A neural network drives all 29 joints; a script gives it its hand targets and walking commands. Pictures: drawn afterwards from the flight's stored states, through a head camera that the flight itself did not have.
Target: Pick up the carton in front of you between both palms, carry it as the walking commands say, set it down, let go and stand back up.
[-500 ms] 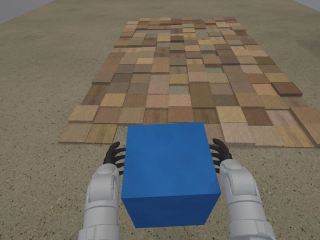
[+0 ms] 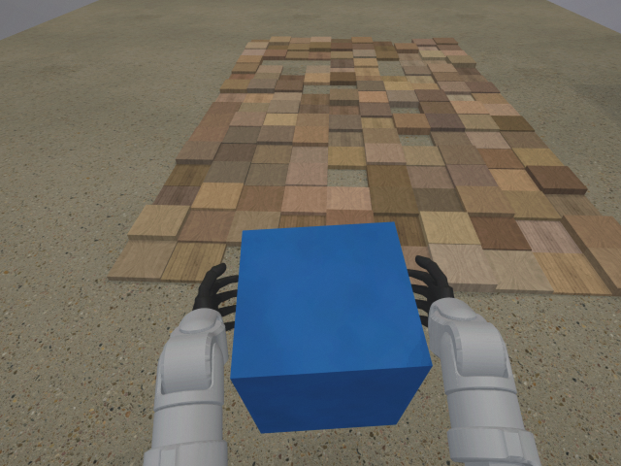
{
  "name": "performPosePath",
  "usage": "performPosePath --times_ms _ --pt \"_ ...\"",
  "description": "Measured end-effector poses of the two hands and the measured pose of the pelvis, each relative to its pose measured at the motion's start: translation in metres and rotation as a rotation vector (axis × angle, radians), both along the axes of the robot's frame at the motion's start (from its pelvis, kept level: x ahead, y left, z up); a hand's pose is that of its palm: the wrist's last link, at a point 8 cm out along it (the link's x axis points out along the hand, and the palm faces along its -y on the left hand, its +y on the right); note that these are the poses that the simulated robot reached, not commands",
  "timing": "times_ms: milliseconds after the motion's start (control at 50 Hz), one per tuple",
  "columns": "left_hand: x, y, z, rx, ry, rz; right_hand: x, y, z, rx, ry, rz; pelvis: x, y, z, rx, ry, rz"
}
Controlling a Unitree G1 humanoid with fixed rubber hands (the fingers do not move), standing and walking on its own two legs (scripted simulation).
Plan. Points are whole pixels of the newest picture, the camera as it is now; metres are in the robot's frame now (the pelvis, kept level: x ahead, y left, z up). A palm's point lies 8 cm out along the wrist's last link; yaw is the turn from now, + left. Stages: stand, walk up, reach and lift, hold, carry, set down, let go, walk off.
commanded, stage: carry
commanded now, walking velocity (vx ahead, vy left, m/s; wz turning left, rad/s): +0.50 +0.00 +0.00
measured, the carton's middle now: (323, 333) +0.31 +0.00 +0.01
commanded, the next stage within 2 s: none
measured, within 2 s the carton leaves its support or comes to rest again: neither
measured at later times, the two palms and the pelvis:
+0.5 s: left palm (206, 207) +0.50 +0.19 +0.09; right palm (382, 198) +0.51 -0.11 +0.10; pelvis +0.23 +0.03 -0.01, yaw -1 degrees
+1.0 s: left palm (241, 101) +0.86 +0.16 +0.13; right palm (366, 96) +0.88 -0.14 +0.13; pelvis +0.55 +0.00 -0.01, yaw +2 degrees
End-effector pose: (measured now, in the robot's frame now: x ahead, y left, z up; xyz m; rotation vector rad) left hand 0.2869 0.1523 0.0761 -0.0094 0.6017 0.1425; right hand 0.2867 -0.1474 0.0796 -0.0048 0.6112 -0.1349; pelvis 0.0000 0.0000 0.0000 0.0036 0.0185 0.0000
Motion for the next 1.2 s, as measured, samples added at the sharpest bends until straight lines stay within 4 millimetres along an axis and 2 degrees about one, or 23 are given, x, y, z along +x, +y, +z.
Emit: performPosePath --times_ms 80,160,220,280,340,400,480,560,660,780,900,980,1080,1200 --pt "0.025 0.001 0.009 -0.002 0.046 -0.023 0.016 0.001 0.006 0.002 0.047 -0.023 0.024 0.001 0.006 -0.019 0.037 -0.025" --pt "0.058 -0.012 0.017 -0.014 0.052 -0.032 0.042 -0.011 0.011 0.009 0.053 -0.049 0.054 -0.006 0.003 -0.028 0.052 -0.017" --pt "0.076 -0.018 0.016 -0.042 0.062 -0.003 0.064 -0.018 0.011 0.027 0.061 -0.051 0.082 -0.008 0.001 -0.032 0.066 0.017" --pt "0.091 -0.012 0.014 -0.032 0.102 0.017 0.089 -0.012 0.013 0.051 0.103 -0.043 0.110 -0.007 0.008 -0.006 0.078 0.026" --pt "0.114 0.002 0.019 -0.042 0.108 0.050 0.120 0.002 0.017 0.054 0.110 -0.019 0.140 -0.001 0.012 0.008 0.082 0.022" --pt "0.147 0.019 0.023 -0.058 0.078 0.075 0.158 0.019 0.022 0.043 0.079 0.005 0.175 0.010 0.007 0.009 0.073 0.018" --pt "0.204 0.036 0.019 -0.067 0.036 0.065 0.211 0.036 0.020 0.035 0.037 -0.003 0.224 0.028 -0.009 0.016 0.055 -0.013" --pt "0.255 0.034 0.017 -0.067 0.111 0.022 0.247 0.034 0.015 0.039 0.110 -0.054 0.267 0.038 0.000 -0.002 0.068 -0.032" --pt "0.321 0.025 0.024 -0.068 0.125 -0.022 0.298 0.025 0.023 0.050 0.122 -0.109 0.325 0.042 0.013 -0.027 0.080 -0.025" --pt "0.404 0.017 0.035 -0.071 0.037 -0.012 0.388 0.017 0.036 0.055 0.035 -0.098 0.406 0.031 0.008 -0.027 0.072 -0.016" --pt "0.505 0.006 0.047 -0.051 -0.079 0.048 0.506 0.006 0.040 0.072 -0.077 -0.033 0.498 0.008 -0.021 -0.024 0.038 0.023" --pt "0.562 0.008 0.052 -0.009 -0.007 0.082 0.581 0.008 0.044 0.052 -0.005 0.039 0.539 -0.002 -0.012 -0.014 0.043 0.036" --pt "0.633 0.015 0.068 0.003 0.038 0.108 0.662 0.016 0.060 0.053 0.039 0.073 0.593 -0.007 0.004 0.004 0.061 0.033" --pt "0.738 0.020 0.092 0.007 0.022 0.080 0.759 0.021 0.083 0.034 0.021 0.063 0.667 -0.001 0.009 0.008 0.078 0.017"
